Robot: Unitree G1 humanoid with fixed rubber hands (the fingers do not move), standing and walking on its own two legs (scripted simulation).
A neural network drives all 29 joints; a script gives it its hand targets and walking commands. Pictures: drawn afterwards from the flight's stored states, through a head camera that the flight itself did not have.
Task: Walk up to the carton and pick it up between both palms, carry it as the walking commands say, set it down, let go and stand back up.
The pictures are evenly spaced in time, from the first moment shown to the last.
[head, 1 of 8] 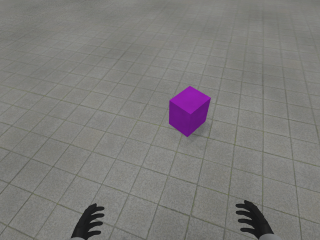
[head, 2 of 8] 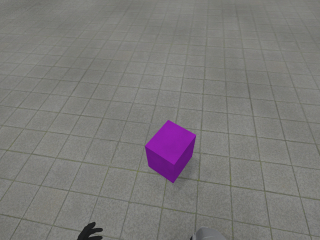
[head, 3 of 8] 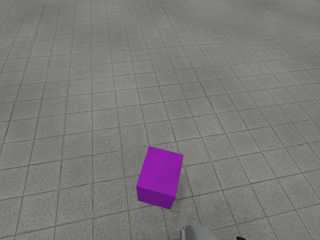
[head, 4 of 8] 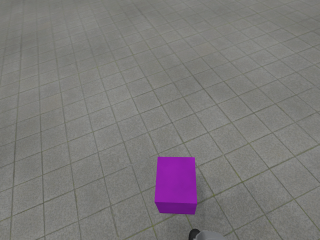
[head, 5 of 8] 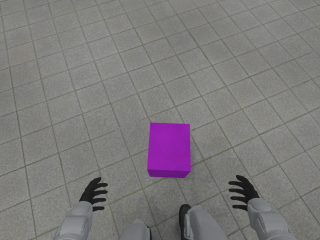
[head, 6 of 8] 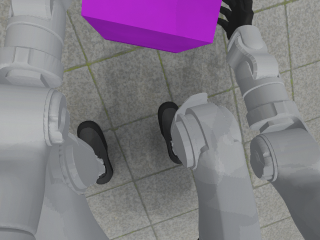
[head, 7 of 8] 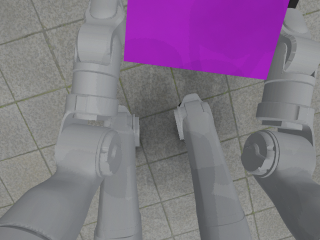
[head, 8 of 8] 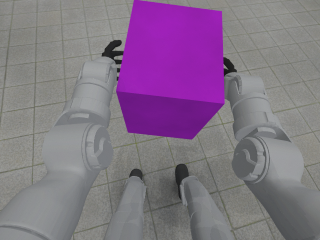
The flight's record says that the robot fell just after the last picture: yes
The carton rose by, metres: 0.62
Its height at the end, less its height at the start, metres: +0.61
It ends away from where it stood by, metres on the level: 0.25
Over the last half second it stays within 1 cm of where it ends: no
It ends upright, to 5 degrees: no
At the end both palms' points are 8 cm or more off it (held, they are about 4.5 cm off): no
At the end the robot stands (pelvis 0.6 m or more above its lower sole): yes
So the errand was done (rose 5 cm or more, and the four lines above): no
